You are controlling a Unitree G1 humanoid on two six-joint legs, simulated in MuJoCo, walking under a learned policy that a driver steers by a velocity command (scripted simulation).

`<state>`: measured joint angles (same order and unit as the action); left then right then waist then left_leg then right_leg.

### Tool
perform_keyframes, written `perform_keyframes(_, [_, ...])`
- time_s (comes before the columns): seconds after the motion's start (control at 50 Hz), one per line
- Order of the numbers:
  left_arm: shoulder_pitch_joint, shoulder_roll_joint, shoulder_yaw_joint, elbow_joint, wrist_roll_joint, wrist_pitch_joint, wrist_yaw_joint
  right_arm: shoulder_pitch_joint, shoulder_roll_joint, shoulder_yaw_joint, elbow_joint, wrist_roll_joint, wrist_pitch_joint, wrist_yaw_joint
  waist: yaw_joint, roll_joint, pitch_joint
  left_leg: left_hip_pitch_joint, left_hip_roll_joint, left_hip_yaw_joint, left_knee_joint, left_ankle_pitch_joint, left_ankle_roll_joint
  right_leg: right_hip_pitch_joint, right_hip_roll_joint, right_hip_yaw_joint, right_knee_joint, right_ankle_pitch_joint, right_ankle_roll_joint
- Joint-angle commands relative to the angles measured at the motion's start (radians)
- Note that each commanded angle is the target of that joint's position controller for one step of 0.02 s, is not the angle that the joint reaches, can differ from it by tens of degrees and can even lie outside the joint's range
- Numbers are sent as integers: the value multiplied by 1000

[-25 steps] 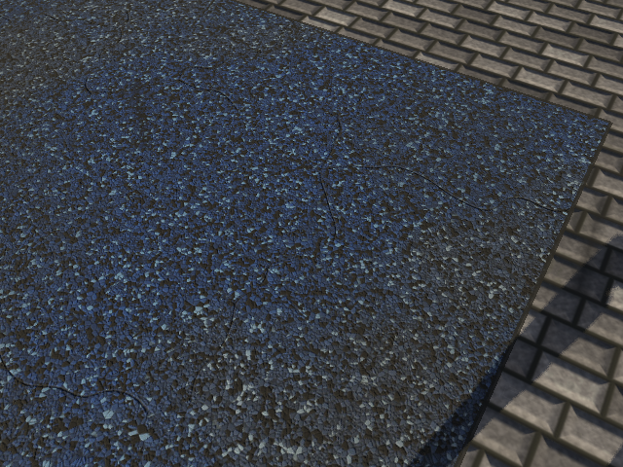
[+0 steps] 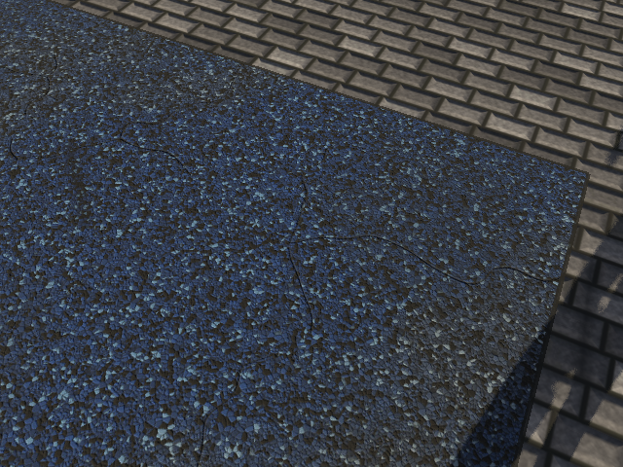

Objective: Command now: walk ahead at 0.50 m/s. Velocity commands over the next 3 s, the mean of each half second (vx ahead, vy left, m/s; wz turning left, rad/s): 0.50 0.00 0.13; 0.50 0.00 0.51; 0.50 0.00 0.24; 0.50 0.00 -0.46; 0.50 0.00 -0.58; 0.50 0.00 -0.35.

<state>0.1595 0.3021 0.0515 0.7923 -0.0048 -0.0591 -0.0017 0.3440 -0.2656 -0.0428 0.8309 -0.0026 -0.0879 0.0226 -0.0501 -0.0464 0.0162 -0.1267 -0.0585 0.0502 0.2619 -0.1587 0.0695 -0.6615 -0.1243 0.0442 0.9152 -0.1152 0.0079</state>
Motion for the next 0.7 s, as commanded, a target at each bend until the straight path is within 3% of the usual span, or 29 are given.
perform_keyframes(0.02, [-51,30,3,-61,1,-15,-6,-37,-164,-38,-54,6,-12,-15,16,107,17,-2,242,-137,-147,196,140,-2,0,-6,-173,164,10])
perform_keyframes(0.1, [-176,24,-4,-97,-8,-27,-25,37,-184,-44,-11,16,2,-21,-31,102,52,64,265,-121,-134,159,133,20,35,-32,-329,221,1])
perform_keyframes(0.16, [-220,38,-3,-122,-12,-35,-42,57,-191,-50,15,22,19,-27,-27,110,65,167,312,-135,-83,210,121,-1,45,-22,-389,147,-31])
perform_keyframes(0.2, [-190,59,4,-118,-10,-39,-49,46,-201,-56,22,24,29,-32,2,123,42,213,328,-138,-28,317,104,57,63,-34,-413,74,-58])
perform_keyframes(0.22, [-135,79,14,-104,-8,-41,-48,29,-209,-58,20,24,33,-34,37,135,6,218,318,-126,39,464,91,149,91,-60,-424,45,-76])
perform_keyframes(0.24, [-11,110,34,-65,-6,-41,-42,11,-202,-55,17,23,40,-36,105,126,-70,192,275,-89,185,601,68,324,124,-92,-448,57,-102])
perform_keyframes(0.26, [159,166,57,-21,2,-40,-31,23,-162,-37,5,12,41,-38,170,87,-200,40,223,-63,419,497,36,620,50,-16,-409,80,-147])
perform_keyframes(0.28, [273,268,83,-5,17,-34,-23,135,-55,-3,-20,5,24,-28,150,-131,-355,-383,66,-15,822,73,-41,1037,-219,412,-429,-59,-295])
perform_keyframes(0.3, [291,197,63,-1,4,-30,-23,122,-70,-2,-2,18,2,-26,171,-195,-413,-541,6,-163,989,-425,-44,1076,-288,671,-581,-191,-328])
perform_keyframes(0.32, [229,145,45,-5,-1,-32,-20,33,-164,-31,-25,50,-10,-21,174,-116,-251,-629,64,-202,1055,-378,-29,951,-258,536,-610,-255,-272])
perform_keyframes(0.34, [156,116,36,-14,0,-33,-17,-30,-169,-33,-45,54,-12,-22,144,-68,-150,-626,120,-168,1020,-283,-21,807,-225,397,-635,-217,-235])
perform_keyframes(0.36, [94,81,26,-14,4,-37,-20,-60,-159,-36,-48,41,-7,-27,113,-30,-77,-591,155,-157,960,-208,-26,676,-185,299,-678,-154,-214])
perform_keyframes(0.38, [54,55,19,-15,11,-46,-21,-42,-149,-43,-41,34,7,-31,78,-58,-45,-531,185,-165,913,-151,-30,591,-151,215,-713,-93,-194])
perform_keyframes(0.44, [25,57,26,9,21,-66,-21,1,-90,-39,-26,36,45,-32,38,-49,-13,-471,200,-166,879,-71,-50,486,-124,66,-781,52,-196])
perform_keyframes(0.5, [42,80,34,36,25,-69,-8,-60,-83,-41,-54,28,52,-34,44,-17,19,-550,196,-181,766,61,-67,510,-115,-41,-799,159,-196])
perform_keyframes(0.6, [78,115,39,59,15,-53,11,-216,-45,-25,-109,22,39,-2,101,12,59,-532,177,-82,480,251,-57,573,-101,-174,-813,205,-167])
perform_keyframes(0.66, [136,134,47,85,3,-29,16,-301,-38,-19,-160,23,39,17,133,26,87,-591,168,-49,397,212,-37,705,-143,-202,-775,270,-166])
perform_keyframes(0.7, [148,146,53,92,-5,-9,18,-326,-45,-21,-190,24,41,31,127,18,88,-599,150,-18,368,139,-14,779,-166,-221,-720,383,-154])
